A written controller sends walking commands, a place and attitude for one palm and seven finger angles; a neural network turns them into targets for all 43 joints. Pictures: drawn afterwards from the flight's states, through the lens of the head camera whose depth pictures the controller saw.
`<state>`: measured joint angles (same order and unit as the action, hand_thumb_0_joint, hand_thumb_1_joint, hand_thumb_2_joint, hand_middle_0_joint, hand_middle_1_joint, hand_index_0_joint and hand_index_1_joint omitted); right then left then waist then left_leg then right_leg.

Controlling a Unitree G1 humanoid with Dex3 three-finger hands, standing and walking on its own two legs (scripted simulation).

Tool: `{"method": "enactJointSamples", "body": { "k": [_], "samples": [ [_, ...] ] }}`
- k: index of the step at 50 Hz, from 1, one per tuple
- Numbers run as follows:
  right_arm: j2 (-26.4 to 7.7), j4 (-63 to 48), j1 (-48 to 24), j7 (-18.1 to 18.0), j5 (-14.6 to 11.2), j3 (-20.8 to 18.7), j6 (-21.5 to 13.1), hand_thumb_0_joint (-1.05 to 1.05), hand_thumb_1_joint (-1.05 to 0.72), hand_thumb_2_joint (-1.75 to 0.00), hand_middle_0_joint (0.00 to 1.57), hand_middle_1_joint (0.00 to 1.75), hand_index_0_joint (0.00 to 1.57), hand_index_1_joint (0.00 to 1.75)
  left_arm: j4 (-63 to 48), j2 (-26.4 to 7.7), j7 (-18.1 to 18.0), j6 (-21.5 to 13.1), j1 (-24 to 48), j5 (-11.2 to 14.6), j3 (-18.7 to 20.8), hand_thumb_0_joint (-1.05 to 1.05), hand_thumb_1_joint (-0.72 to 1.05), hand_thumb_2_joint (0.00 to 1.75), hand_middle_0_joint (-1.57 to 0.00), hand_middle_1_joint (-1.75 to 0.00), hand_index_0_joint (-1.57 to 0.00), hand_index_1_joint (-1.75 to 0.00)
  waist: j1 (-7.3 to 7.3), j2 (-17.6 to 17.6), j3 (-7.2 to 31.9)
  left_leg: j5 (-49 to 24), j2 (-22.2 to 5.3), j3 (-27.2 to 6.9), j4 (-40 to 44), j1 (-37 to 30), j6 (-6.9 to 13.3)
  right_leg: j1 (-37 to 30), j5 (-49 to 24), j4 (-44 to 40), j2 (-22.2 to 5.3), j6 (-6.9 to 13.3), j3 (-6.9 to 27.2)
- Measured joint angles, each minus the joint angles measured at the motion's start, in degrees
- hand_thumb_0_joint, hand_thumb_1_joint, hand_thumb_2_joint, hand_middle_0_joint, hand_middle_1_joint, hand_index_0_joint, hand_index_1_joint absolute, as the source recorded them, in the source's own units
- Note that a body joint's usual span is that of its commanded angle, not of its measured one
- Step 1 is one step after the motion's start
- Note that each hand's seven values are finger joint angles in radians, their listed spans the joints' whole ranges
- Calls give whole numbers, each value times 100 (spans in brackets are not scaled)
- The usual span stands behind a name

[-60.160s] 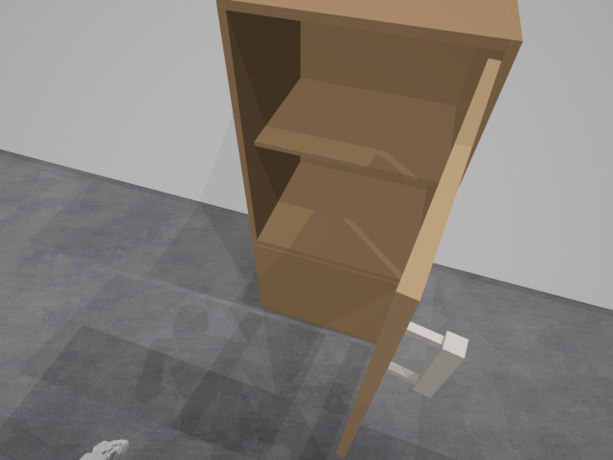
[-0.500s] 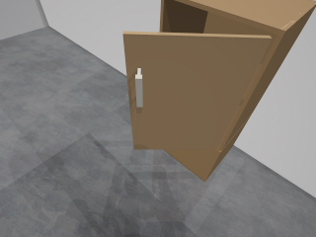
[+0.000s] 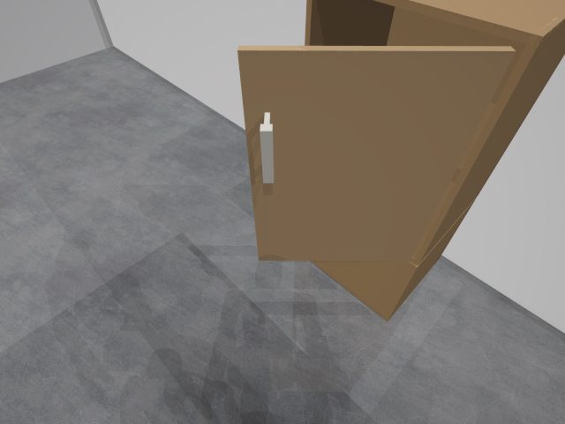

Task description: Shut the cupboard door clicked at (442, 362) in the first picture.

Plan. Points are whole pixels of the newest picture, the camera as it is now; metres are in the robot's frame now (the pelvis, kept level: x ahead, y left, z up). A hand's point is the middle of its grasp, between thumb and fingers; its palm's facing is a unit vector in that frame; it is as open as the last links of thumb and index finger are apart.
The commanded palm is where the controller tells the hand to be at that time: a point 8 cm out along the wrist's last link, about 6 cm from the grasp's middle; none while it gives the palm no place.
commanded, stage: look again from close up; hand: left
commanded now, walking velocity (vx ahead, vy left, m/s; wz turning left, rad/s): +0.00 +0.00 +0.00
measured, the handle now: (267, 148) +0.57 +0.06 +0.07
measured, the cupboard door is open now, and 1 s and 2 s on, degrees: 44 44 44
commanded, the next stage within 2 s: shuffle to correct the standing spot in 0.28 s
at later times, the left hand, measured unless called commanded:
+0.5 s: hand out of the picture +0.03 +0.17 -0.18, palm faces -0.02 -0.98 -0.19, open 7.4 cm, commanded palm none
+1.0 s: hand out of the picture +0.01 +0.08 -0.18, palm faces +0.08 -0.99 -0.11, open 7.4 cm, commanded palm none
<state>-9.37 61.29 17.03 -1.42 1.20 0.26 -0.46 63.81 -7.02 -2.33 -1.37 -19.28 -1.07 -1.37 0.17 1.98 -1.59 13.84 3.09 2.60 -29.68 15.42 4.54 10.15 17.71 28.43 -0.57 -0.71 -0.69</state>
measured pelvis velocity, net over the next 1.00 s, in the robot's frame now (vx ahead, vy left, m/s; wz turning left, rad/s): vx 0.08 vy -0.06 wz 0.04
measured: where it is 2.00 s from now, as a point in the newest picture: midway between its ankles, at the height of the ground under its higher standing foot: outside the picture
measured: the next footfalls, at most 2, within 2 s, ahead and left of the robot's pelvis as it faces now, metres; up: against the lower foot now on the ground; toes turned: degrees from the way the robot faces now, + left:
left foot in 1.04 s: +0.16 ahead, +0.02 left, +0.00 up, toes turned +9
right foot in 1.48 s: +0.21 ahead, -0.27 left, +0.00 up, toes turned -4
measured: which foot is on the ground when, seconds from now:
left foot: down 0.00-0.74, up 0.76-1.00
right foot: down 0.00-1.00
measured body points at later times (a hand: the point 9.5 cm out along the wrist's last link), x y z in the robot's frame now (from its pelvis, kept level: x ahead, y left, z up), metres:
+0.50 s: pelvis +0.01 -0.01 +0.00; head +0.01 +0.01 +0.45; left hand +0.03 +0.22 -0.16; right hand +0.04 -0.25 -0.14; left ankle +0.02 +0.07 -0.74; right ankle -0.03 -0.13 -0.73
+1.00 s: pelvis +0.08 -0.06 +0.00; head +0.11 -0.03 +0.44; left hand +0.01 +0.13 -0.17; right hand +0.12 -0.30 -0.15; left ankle +0.10 +0.02 -0.72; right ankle +0.01 -0.14 -0.74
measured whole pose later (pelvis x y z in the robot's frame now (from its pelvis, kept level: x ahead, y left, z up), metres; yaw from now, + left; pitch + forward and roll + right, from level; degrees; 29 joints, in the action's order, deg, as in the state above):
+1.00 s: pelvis +0.08 -0.06 +0.00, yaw +2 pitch +1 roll -1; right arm -7.9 61.1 13.5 -1.3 1.4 -2.1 0.2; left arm 63.0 -7.4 -1.6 -1.2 -23.4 -2.0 0.3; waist -1.1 -2.4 -2.1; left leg 20.7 -2.0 6.2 -43.5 24.1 1.9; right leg 6.3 21.0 25.7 2.7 3.9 -8.7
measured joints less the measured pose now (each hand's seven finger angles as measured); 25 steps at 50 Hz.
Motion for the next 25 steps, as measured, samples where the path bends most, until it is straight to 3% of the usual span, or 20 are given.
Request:
{"method": "enactJointSamples", "body": {
  "k": [7,25],
  "samples": [
    [-124,-99,-148,31,-30,-9,-64,2,-94,-90,20,30,20,30,-149,-171,-1,41,42,-8,39,1,91,90,-20,-29,-20,-30,-51,-59,171,8,61,112,124,-144,19,-9,91,102,-68,-35,118],
    [-85,71,-368,42,-20,22,-56,1,-91,-90,20,30,20,30,-272,-437,73,118,335,-11,55,1,91,90,-20,-29,-20,-30,-39,-436,96,-44,-11,88,312,-273,-64,-138,19,-104,10,43,104]
  ]
}}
